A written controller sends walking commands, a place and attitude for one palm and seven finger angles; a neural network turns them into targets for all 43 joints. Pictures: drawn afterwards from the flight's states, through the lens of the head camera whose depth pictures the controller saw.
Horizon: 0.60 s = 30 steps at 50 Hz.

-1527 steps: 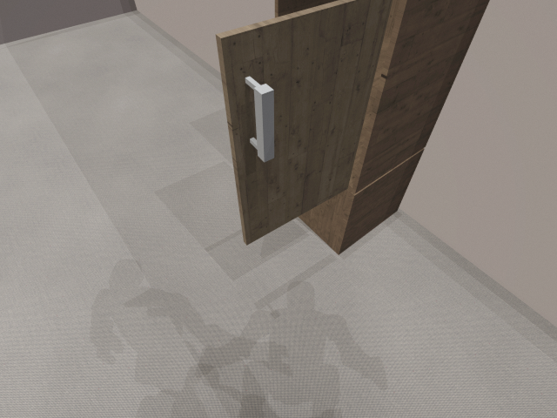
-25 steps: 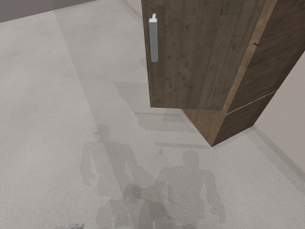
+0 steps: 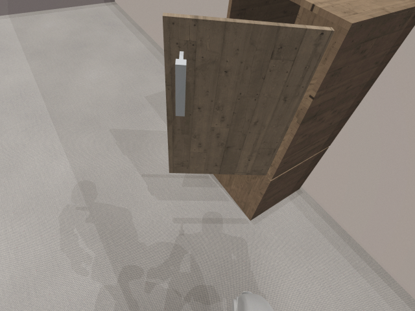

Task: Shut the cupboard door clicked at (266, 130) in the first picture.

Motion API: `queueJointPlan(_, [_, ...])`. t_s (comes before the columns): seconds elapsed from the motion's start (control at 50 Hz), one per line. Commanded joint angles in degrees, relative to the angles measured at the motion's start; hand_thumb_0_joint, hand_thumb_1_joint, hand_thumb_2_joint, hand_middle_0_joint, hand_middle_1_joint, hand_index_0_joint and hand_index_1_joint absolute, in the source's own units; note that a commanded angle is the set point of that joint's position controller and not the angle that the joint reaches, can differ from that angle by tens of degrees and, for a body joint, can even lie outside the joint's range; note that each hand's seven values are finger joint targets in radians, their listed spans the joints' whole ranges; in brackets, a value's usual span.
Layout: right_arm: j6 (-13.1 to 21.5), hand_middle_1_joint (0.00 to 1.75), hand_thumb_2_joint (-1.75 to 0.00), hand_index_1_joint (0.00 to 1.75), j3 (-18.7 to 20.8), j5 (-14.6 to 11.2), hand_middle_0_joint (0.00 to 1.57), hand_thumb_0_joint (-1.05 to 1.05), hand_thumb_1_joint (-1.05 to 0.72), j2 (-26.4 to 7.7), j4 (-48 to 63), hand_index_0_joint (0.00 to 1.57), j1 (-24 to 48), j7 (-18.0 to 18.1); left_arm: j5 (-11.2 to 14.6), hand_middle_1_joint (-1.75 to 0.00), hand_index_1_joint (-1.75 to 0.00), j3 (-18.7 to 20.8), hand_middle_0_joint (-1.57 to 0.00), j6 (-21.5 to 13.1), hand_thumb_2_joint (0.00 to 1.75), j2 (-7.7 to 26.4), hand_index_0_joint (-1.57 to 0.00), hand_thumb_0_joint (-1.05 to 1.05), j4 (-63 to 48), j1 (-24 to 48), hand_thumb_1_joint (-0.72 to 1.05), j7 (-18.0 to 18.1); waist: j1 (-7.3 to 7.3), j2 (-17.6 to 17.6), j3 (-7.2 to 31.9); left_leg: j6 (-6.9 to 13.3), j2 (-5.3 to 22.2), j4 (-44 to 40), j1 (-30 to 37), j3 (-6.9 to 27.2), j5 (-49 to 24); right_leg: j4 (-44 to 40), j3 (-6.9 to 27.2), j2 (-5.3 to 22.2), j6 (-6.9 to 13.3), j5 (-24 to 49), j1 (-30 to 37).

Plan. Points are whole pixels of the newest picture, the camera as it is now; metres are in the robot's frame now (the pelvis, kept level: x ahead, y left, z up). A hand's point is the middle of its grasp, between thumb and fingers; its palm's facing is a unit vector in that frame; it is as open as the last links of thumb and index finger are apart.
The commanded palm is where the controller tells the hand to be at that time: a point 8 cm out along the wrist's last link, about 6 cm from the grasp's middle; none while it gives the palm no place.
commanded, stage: take the last steps up to it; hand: left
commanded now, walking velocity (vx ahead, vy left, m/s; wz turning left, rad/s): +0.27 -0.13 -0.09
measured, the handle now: (180, 84) +0.63 +0.10 +0.08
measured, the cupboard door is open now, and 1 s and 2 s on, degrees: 58 58 58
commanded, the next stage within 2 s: come to a stop and stand still in 0.28 s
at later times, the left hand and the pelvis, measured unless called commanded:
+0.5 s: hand (172, 278) +0.22 +0.08 -0.18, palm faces +0.01 -0.98 -0.20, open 7.2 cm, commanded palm none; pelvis +0.17 -0.10 -0.01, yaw -1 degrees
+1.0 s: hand (168, 289) +0.20 +0.08 -0.17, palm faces +0.03 -0.95 -0.32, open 7.4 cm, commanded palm none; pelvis +0.16 -0.12 -0.02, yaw -3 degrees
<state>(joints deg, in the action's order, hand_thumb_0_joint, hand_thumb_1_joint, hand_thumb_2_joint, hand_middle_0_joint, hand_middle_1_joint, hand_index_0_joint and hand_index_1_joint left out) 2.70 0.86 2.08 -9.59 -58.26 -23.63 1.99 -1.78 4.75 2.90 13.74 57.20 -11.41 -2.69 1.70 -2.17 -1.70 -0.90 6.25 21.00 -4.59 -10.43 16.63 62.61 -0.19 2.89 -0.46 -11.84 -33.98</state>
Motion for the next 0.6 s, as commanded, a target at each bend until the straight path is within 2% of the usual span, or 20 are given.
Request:
queueJointPlan(0.0, [0.78,0.3,-0.9,0.3,2.83,0.19,0.2,0.0,-0.9,-10.01,0.36,0.2,-5.07,0.2,0.17,-0.3,-0.3,-1.22,-0.2,-1.68,0.9,-0.59,-0.2,0.0,-5.65,7.71,0.9,-0.67,1.63,11.66,-5.1,5.76,12.78,-8.76,2.49,4.46,-18.78,-10.42,-2.57,1.81,-0.58,3.17,-5.86])
queueJointPlan(0.04, [0.55,0.3,-0.9,0.3,3.03,0.39,0.2,0.0,-0.9,-10.0,-0.49,0.2,-5.87,-0.02,0.31,-0.3,-0.3,-1.52,-0.2,-2.15,0.9,-0.37,-0.2,0.0,-6.15,10.24,0.9,-0.61,2.71,12.04,-5.71,5.78,12.78,-7.66,2.17,3.58,-21.49,-18.1,-4.54,1.14,0.2,2.22,-2.05])
queueJointPlan(0.1, [0.14,0.3,-0.9,0.3,3.69,0.22,0.2,0.0,-0.9,-11.48,-0.92,0.2,-3.99,-0.14,0.48,-0.3,-0.3,-1.12,-0.2,-2.68,0.9,0.46,-0.2,0.0,-4.8,7.73,0.9,-0.39,1.24,12.83,-4.11,5.61,13.79,-4.93,1.54,2.79,-24.84,-24.19,-5.83,-0.2,1.78,1.4,5.9])
queueJointPlan(0.12, [0.0,0.3,-0.9,0.3,3.84,0.09,0.2,0.0,-0.9,-11.87,-1.08,0.2,-3.11,-0.1,0.5,-0.3,-0.3,-0.91,-0.2,-3.03,0.9,0.88,-0.2,0.0,-3.93,5.05,0.9,-0.23,-0.32,12.69,-2.33,5.31,13.62,-1.81,1.48,2.37,-28.75,-26.92,-6.29,-1.16,2.46,0.9,10.59])
queueJointPlan(0.14, [-0.15,0.3,-0.9,0.3,3.82,-0.19,0.2,0.0,-0.9,-11.72,-1.17,0.2,-1.98,-0.2,0.48,-0.3,-0.3,-0.52,-0.2,-3.5,0.9,2.48,-0.2,0.0,-2.19,-0.71,0.9,0.12,-3.02,11.1,-0.42,4.18,12.28,4.59,-0.47,1.02,-31.58,-31.3,-6.96,-2.44,3.22,2.5,18.94])
queueJointPlan(0.16, [-0.01,0.3,-0.9,0.3,3.63,-0.68,0.2,0.0,-0.9,-10.88,-1.16,0.2,-0.91,-0.5,0.17,-0.3,-0.3,0.3,-0.2,-4.22,0.9,4.88,-0.2,0.0,0.82,-9.59,0.9,0.55,-7.06,6.09,4.64,2.17,9.26,14.53,-5.11,-0.88,-29.45,-34.45,-5.2,-2.36,3.99,4.94,31.64])
queueJointPlan(0.18, [0.03,0.3,-0.9,0.3,3.1,-1.6,0.2,0.0,-0.9,-7.83,-0.51,0.2,-1.47,-1.24,-0.28,-0.3,-0.3,1.66,-0.2,-5.11,0.9,10.17,-0.2,0.0,3.53,-17.95,0.9,1.43,-10.28,-6.04,11.35,0.41,2.55,30.09,-16.47,-3.6,-10.35,-38.23,7.49,8.86,7.27,3.71,44.44])
queueJointPlan(0.2, [-0.28,0.3,-0.9,0.3,2.18,-2.14,0.2,0.0,-0.9,-4.12,1.12,0.2,-2.77,-1.01,0.59,-0.3,-0.3,1.97,-0.2,-5.45,0.9,13.21,-0.2,0.0,4.48,-19.4,0.9,2.14,-8.47,-15.56,14.19,-0.26,-4.08,45.39,-24.88,1.94,20.73,-44.06,23.61,19.41,11.9,8.47,46.67])
queueJointPlan(0.22, [-0.87,0.3,-0.9,0.3,2.26,-2.13,0.2,0.0,-0.9,-4.88,1.56,0.2,-0.6,-1.02,1.25,-0.3,-0.3,1.67,-0.2,-5.14,0.9,12.55,-0.2,0.0,3.54,-15.55,0.9,2.62,-7.42,-10.57,9.49,1.05,-1.94,51.13,-27.34,7.75,18.85,-47.67,22.33,19.43,12.66,4.55,39.94])
queueJointPlan(0.24, [-1.47,0.3,-0.9,0.3,2.71,-1.97,0.2,0.0,-0.9,-4.2,1.12,0.2,1.0,-1.06,1.02,-0.3,-0.3,1.06,-0.2,-5.04,0.9,9.04,-0.2,0.0,2.69,-9.83,0.9,3.24,-4.91,-10.14,5.63,1.06,0.06,52.26,-27.29,9.19,13.68,-49.0,18.58,16.98,11.28,2.13,33.72])
queueJointPlan(0.26, [-1.32,0.3,-0.9,0.3,2.51,-1.54,0.2,0.0,-0.9,-4.27,0.38,0.2,0.92,-1.09,1.05,-0.3,-0.3,0.23,-0.2,-5.05,0.9,6.93,-0.2,0.0,1.31,-5.51,0.9,3.36,-3.38,-8.8,4.21,0.8,1.46,51.95,-27.58,10.11,9.93,-48.07,15.25,15.73,11.25,3.56,30.67])
queueJointPlan(0.28, [-1.49,0.3,-0.9,0.3,2.51,-1.19,0.2,0.0,-0.9,-4.34,-0.01,0.2,1.97,-1.11,1.12,-0.3,-0.3,-0.68,-0.2,-5.34,0.9,4.43,-0.2,0.0,0.68,-3.15,0.9,3.42,-2.01,-4.62,2.86,0.44,2.21,49.61,-25.11,10.17,7.4,-47.68,9.68,13.9,10.76,9.48,26.22])
queueJointPlan(0.3, [-1.86,0.3,-0.9,0.3,2.26,-0.92,0.2,0.0,-0.9,-3.23,-0.35,0.2,1.0,-1.18,1.0,-0.3,-0.3,-1.23,-0.2,-5.83,0.9,2.75,-0.2,0.0,0.38,-1.69,0.9,3.49,-0.31,-3.65,2.98,0.08,2.2,46.58,-22.82,9.72,6.05,-47.76,5.6,12.77,10.4,15.12,23.78])
queueJointPlan(0.34, [-2.55,0.3,-0.9,0.3,1.89,-0.72,0.2,0.0,-0.9,-1.53,-1.1,0.2,-0.7,-1.4,0.64,-0.3,-0.3,-1.8,-0.2,-6.38,0.9,2.01,-0.2,0.0,0.89,-1.15,0.9,3.68,1.27,-2.6,3.51,-0.52,1.08,39.36,-19.04,7.95,5.25,-47.86,1.35,10.88,10.25,19.77,21.32])
queueJointPlan(0.38, [-2.85,0.3,-0.9,0.3,1.29,-0.65,0.2,0.0,-0.9,-0.33,-1.04,0.2,-0.01,-1.28,0.63,-0.3,-0.3,-2.17,-0.2,-6.69,0.9,0.01,-0.2,0.0,1.12,-1.44,0.9,3.79,1.45,-2.19,2.91,-1.14,0.28,32.89,-18.13,7.21,3.88,-48.3,1.06,11.07,10.95,24.62,20.4])
queueJointPlan(0.44, [-2.65,0.3,-0.9,0.3,0.31,-1.38,0.2,0.0,-0.9,0.35,-0.56,0.2,3.58,-1.03,0.5,-0.3,-0.3,-2.61,-0.2,-6.59,0.9,0.63,-0.2,0.0,1.89,-1.99,0.9,4.27,0.0,-0.02,4.05,-1.8,-1.54,19.2,-14.65,7.12,2.22,-44.5,2.53,11.77,11.34,36.04,24.37])
queueJointPlan(0.48, [-2.84,0.3,-0.9,0.3,0.33,-1.57,0.2,0.0,-0.9,-1.2,-0.39,0.2,4.52,-0.91,1.1,-0.3,-0.3,-2.43,-0.2,-6.15,0.9,2.06,-0.2,0.0,2.28,-2.15,0.9,4.75,0.25,0.2,4.72,-1.82,-2.53,10.44,-10.32,7.81,-5.79,-40.61,1.88,11.08,9.39,39.1,25.23])
queueJointPlan(0.5, [-2.84,0.3,-0.9,0.3,0.63,-1.71,0.2,0.0,-0.9,-2.71,-0.42,0.2,4.38,-0.83,1.38,-0.3,-0.3,-2.38,-0.2,-5.82,0.9,2.63,-0.2,0.0,2.35,-2.2,0.9,4.98,0.47,-0.01,5.71,-1.26,-1.93,6.19,-7.2,8.59,-14.93,-38.23,1.65,10.34,7.29,37.83,25.24])
queueJointPlan(0.54, [-2.88,0.3,-0.9,0.3,1.81,-1.51,0.2,0.0,-0.9,-7.49,0.88,0.2,5.51,-0.27,1.6,-0.3,-0.3,-2.21,-0.2,-4.43,0.9,1.56,-0.2,0.0,1.26,-3.98,0.9,5.61,-0.73,4.55,4.95,2.77,5.34,7.23,-3.06,13.79,-42.3,-35.7,-0.5,6.42,2.63,23.07,21.57])
queueJointPlan(0.58, [-3.91,0.3,-0.9,0.3,2.31,-1.12,0.2,0.0,-0.9,-9.03,2.24,0.2,7.74,0.18,0.97,-0.3,-0.3,-2.24,-0.2,-3.08,0.9,1.08,-0.2,0.0,0.4,-5.08,0.9,6.14,-1.14,5.87,0.72,5.06,7.17,7.83,-5.51,14.28,-42.74,-35.17,-0.45,3.86,1.64,14.76,19.82])
